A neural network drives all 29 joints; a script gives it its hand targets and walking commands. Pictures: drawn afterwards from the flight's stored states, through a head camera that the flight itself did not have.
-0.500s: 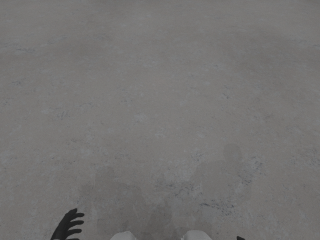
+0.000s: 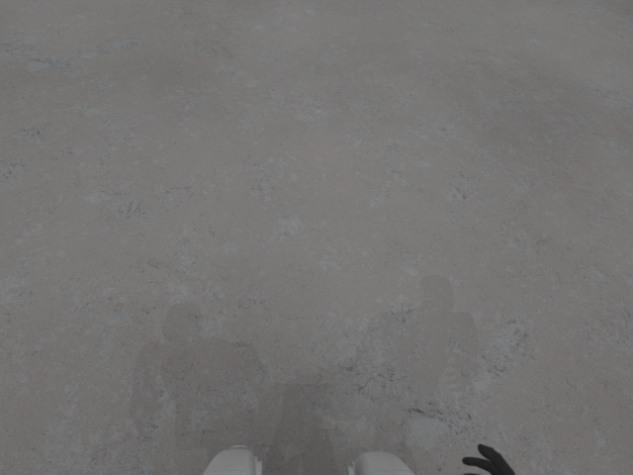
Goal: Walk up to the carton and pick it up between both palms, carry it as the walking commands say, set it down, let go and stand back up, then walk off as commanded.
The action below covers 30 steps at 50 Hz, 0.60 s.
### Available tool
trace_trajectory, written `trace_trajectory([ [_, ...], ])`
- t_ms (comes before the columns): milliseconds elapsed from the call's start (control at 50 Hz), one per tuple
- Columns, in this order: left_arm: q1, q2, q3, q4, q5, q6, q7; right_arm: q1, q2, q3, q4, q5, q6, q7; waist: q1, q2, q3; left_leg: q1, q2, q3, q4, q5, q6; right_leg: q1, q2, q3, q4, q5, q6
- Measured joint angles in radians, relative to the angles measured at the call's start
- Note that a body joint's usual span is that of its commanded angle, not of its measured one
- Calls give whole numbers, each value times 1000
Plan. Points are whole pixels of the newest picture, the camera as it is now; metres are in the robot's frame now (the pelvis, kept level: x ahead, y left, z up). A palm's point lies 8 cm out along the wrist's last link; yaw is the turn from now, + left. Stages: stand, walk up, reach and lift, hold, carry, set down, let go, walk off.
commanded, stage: walk off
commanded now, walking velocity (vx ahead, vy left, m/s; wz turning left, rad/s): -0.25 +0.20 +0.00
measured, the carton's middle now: out of the picture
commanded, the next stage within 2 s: stand in 0.84 s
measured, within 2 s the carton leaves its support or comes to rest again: neither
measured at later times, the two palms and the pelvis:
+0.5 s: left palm out of the picture -0.07 +0.33 -0.09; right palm out of the picture -0.02 -0.19 -0.13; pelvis -0.12 +0.05 +0.01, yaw +2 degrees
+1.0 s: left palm out of the picture -0.18 +0.43 -0.13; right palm out of the picture -0.16 -0.06 -0.11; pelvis -0.23 +0.18 +0.01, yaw +0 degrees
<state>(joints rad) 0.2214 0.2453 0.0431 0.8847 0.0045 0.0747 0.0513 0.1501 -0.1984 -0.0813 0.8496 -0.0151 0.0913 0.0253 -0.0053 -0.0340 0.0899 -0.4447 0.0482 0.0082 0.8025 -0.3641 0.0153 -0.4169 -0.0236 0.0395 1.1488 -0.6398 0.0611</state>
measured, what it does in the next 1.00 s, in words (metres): walks backwards: right foot, then left foot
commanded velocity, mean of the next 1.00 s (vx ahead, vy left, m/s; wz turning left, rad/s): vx -0.20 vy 0.16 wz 0.00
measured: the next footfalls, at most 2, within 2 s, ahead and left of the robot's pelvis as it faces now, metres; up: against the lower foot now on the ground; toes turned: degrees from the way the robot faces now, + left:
right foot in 0.30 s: -0.04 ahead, -0.10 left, +0.00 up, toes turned -1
left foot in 0.64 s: -0.18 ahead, +0.21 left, +0.00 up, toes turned +6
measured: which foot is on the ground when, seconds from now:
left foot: down 0.00-0.30, up 0.32-0.62, down 0.64-1.00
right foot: up 0.00-0.28, down 0.30-0.64, up 0.66-1.00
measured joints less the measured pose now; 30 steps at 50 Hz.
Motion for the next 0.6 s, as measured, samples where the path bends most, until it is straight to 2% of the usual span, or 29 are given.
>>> trace_trajectory([
  [60, -27, 0, 0, -1, 0, 1, 0, 0, 18, 0, 0, 0, 2, -11, 1, 9, 0, 11, -6, 2, -51, 44, 14, -1, 54, 2, 86, 39, -3],
  [140, -35, 1, 0, -1, -2, 1, 0, 0, 21, 0, 0, 0, 2, -27, 2, 27, 1, -7, -25, 24, -82, 87, 34, -2, 62, 0, 66, 41, -3],
  [220, -35, 1, 0, -1, -13, 1, 0, 0, 21, 0, 0, 0, 4, -32, 2, 64, 1, -55, -36, 41, -83, 123, 49, 4, 51, -25, -105, 33, -11],
  [260, -34, 1, 0, -1, -16, 1, 0, 0, 22, 0, 0, 0, 10, -32, 3, 81, 0, -76, -44, 47, -83, 144, 50, 29, 41, -41, -248, 103, -26],
  [300, -27, -1, 0, 0, -10, 0, 0, 0, 22, 0, 0, 0, 16, -32, 2, 85, 1, -89, -63, 57, -82, 159, 50, 65, 20, -46, -402, 238, -51],
  [340, -15, -10, 0, 3, 6, 0, 0, 1, 16, 0, 1, -3, 34, -32, 2, 89, 11, -103, -79, 57, -11, 13, 36, 65, -1, -45, -402, 264, -57],
  [380, -1, -10, 0, 3, 19, 0, 0, 1, 4, 0, 0, -5, 46, -22, 2, 74, 11, -129, -95, 57, 143, -36, 27, 64, -38, -36, -416, 271, -56],
  [440, 3, -10, 0, 3, 26, 0, 0, 2, -29, 0, 0, -5, 46, -6, 2, 76, 9, -120, -92, 43, 296, -38, 15, 63, -78, -31, -450, 307, -31],
  [520, 3, -10, 0, 3, 28, 0, 0, 2, -61, 0, 0, -5, 46, 1, 1, 83, 9, -13, -61, 41, 296, -53, -20, 55, -106, -30, -467, 344, 4],
  [560, 3, -10, 0, 3, 30, 0, 0, 2, -67, 0, -1, -3, 47, 3, 0, 74, 14, 65, -49, 40, 231, -88, -24, 48, -117, -27, -468, 358, 21],
  [600, 3, -10, 0, 3, 32, 0, 0, 3, -66, 0, -1, 3, 47, 3, 0, 54, 20, 162, -39, 40, 85, -113, -24, 39, -128, -21, -470, 376, 41],
])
